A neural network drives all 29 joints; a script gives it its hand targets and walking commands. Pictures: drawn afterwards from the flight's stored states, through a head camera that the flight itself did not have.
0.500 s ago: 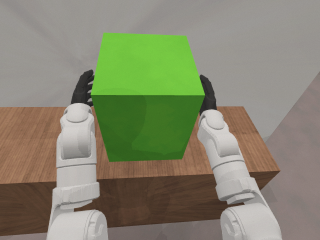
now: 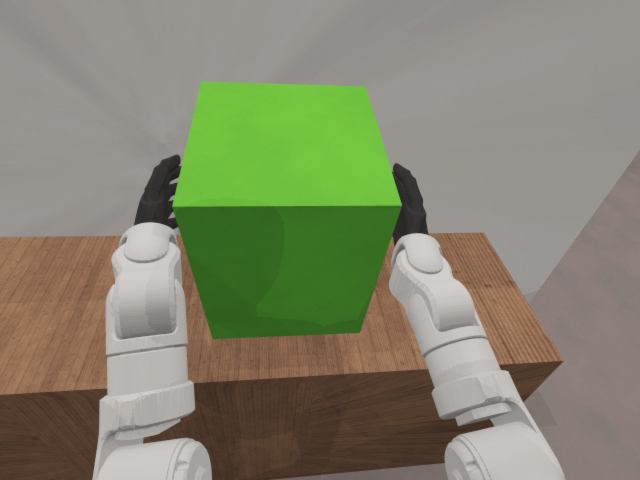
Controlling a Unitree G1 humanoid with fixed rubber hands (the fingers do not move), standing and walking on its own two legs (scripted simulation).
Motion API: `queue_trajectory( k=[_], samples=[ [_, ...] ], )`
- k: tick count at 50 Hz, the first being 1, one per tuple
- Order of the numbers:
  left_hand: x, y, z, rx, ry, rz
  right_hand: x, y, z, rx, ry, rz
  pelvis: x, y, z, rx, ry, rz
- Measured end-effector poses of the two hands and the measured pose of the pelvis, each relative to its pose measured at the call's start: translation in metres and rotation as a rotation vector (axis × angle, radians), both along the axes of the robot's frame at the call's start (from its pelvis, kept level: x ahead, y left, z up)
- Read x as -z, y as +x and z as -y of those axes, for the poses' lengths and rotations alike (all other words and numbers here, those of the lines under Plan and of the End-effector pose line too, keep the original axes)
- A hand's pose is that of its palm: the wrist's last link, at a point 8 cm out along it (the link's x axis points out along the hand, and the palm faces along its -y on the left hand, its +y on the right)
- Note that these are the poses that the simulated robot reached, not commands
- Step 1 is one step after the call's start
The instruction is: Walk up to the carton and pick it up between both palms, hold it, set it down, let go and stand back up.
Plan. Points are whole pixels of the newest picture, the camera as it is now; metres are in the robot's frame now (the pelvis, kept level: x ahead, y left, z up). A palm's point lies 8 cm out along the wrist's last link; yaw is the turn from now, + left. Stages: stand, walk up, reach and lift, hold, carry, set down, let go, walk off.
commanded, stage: hold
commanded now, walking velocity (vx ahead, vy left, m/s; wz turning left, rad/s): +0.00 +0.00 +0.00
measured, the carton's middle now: (286, 216) +0.40 +0.01 +0.15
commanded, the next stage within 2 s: none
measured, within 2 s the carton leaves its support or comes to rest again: neither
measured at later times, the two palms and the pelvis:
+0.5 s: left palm (171, 224) +0.35 +0.14 +0.19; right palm (419, 234) +0.34 -0.15 +0.17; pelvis -0.01 +0.00 +0.00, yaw -1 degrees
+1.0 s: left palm (164, 234) +0.35 +0.15 +0.17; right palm (411, 238) +0.34 -0.14 +0.16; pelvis -0.02 -0.01 +0.00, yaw +0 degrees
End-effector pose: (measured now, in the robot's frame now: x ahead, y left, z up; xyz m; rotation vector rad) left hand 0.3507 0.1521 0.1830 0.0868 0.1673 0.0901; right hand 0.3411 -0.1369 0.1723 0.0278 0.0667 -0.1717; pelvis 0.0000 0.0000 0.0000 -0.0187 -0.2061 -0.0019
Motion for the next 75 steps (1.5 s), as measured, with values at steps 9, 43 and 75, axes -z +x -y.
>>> queue_trajectory(
  k=[9,43,75],
  samples=[
    [0.006,-0.005,0.0,0.002,0.01,-0.007,0.003,-0.004,0.0,-0.002,0.003,-0.004,0.001,-0.006,-0.003,0.007,-0.002,0.002],
    [0.005,-0.01,0.006,-0.02,-0.008,-0.021,0.0,-0.004,0.006,-0.016,-0.014,-0.015,0.0,-0.024,0.014,-0.007,0.011,-0.018],
    [0.007,-0.01,0.005,-0.017,0.011,-0.008,0.004,-0.004,0.005,-0.018,0.013,0.001,0.0,-0.014,0.003,0.0,0.001,-0.012]
  ],
)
